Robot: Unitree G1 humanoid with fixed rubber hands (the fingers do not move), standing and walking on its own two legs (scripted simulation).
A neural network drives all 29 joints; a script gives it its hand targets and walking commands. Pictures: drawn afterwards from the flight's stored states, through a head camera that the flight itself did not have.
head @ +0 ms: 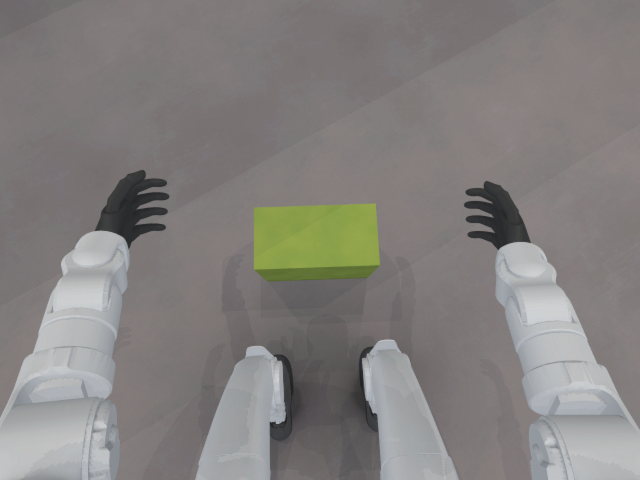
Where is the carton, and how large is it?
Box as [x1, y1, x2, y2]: [254, 204, 379, 280]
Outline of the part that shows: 375,204 254,208 254,269 267,280 367,277 379,265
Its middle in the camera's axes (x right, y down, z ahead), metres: -0.01 +0.01 +0.96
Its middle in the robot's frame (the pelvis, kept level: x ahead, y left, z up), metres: +0.48 +0.02 -0.56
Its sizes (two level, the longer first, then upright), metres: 0.277 0.142 0.228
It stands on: the floor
